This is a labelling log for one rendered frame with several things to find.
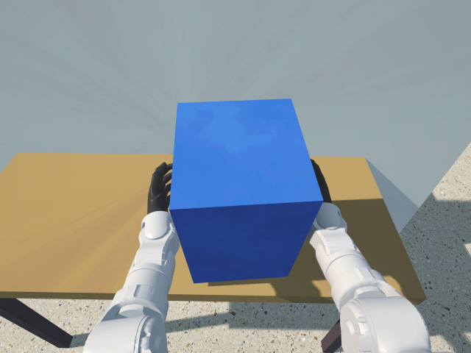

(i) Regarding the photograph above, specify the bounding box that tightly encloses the robot left upper arm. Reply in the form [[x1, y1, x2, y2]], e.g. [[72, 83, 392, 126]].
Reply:
[[84, 315, 168, 353]]

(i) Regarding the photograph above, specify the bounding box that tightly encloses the table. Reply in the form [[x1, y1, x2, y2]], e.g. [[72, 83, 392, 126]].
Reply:
[[0, 152, 427, 353]]

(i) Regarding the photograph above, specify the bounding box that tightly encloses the robot right upper arm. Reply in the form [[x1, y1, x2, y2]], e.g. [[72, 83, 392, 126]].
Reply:
[[340, 296, 452, 353]]

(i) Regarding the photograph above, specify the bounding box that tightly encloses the right robot hand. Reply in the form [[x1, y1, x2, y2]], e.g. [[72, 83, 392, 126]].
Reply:
[[311, 159, 332, 204]]

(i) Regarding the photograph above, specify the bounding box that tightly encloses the carton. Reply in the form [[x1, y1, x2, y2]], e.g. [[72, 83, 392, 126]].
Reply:
[[169, 99, 324, 283]]

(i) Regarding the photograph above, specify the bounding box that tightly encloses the robot right forearm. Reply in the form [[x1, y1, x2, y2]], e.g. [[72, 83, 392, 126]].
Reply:
[[308, 202, 431, 348]]

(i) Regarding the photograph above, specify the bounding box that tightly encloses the left robot hand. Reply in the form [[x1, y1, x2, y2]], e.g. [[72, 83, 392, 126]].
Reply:
[[147, 162, 173, 215]]

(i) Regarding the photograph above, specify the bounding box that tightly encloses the robot left forearm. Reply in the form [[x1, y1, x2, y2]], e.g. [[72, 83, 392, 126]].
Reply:
[[82, 211, 180, 353]]

